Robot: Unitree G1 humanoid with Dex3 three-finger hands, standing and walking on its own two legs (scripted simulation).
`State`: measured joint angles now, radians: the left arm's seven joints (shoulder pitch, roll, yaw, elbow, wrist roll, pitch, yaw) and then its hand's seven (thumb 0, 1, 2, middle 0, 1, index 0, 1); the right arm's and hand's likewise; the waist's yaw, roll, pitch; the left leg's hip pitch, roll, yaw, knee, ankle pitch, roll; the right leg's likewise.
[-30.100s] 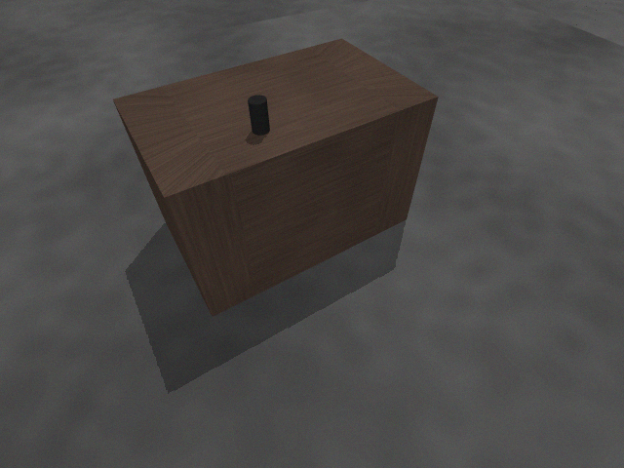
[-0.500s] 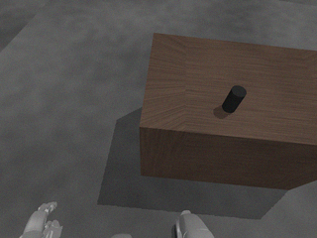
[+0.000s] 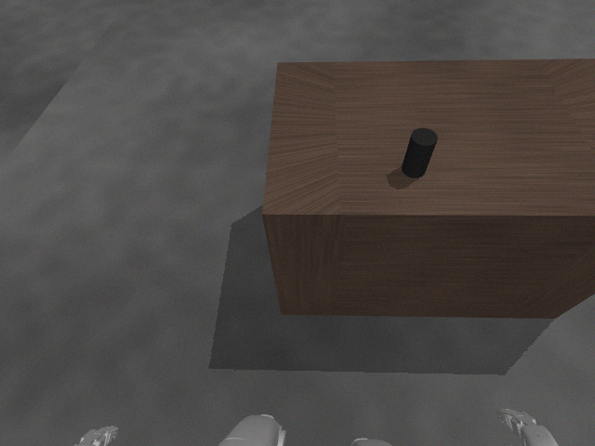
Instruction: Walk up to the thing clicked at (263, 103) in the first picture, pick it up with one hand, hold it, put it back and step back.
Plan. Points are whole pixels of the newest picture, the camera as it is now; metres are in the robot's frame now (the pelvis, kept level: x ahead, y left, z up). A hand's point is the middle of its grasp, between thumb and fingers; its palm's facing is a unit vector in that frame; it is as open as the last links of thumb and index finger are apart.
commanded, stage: step back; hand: right
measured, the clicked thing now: (418, 154) +0.69 -0.23 -0.12
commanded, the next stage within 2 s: none
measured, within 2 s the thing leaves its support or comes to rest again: neither
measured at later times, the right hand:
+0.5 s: hand out of the picture -0.02 -0.26 -0.12, palm faces -0.05 +0.88 -0.47, open 7.4 cm
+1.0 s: hand out of the picture -0.22 -0.31 -0.17, palm faces -0.14 +0.91 -0.40, open 7.4 cm
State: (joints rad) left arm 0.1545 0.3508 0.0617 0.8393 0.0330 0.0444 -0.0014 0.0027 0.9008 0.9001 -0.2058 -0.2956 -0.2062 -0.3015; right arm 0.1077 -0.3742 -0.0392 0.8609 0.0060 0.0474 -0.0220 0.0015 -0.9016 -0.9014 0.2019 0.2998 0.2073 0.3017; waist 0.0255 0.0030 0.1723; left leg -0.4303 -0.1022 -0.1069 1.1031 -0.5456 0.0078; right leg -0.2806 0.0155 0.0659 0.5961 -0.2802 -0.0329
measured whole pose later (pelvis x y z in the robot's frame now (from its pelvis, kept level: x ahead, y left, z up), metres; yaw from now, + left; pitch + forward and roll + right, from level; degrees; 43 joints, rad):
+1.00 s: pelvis -0.30 -0.05 -0.02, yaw +5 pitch -2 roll +1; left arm 0.09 0.39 0.07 0.72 0.04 0.06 0.01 0.00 0.90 0.90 -0.21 -0.30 -0.21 -0.30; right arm 0.23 -0.38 -0.04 0.87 -0.03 0.02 -0.03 0.00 -0.90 -0.90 0.20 0.30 0.21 0.30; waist 0.00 -0.01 0.18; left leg -0.26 -0.04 -0.02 0.69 -0.41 0.00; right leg -0.42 -0.04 -0.08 0.71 -0.27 -0.03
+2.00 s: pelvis -0.46 -0.10 -0.01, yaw +4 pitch -3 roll -1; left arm 0.21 0.38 0.06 0.98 0.04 -0.04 0.00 0.00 0.90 0.90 -0.20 -0.30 -0.20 -0.30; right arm 0.24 -0.39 -0.06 0.97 -0.03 0.02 0.01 0.00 -0.90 -0.90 0.20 0.30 0.21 0.30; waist 0.00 0.04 0.06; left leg -0.30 0.00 -0.08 0.72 -0.41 0.01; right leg -0.25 0.01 -0.06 0.60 -0.29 -0.03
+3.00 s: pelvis -0.42 -0.07 +0.01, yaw +4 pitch -3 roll +0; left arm 0.09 0.35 0.00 1.14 0.01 -0.02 -0.01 0.00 0.90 0.90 -0.20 -0.30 -0.20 -0.30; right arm 0.08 -0.35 -0.01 1.14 -0.01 -0.01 0.01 0.00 -0.90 -0.90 0.20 0.30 0.21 0.30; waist 0.00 0.00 0.06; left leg -0.15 0.02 0.02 0.34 -0.14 -0.01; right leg -0.07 -0.03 -0.02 0.34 -0.22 0.03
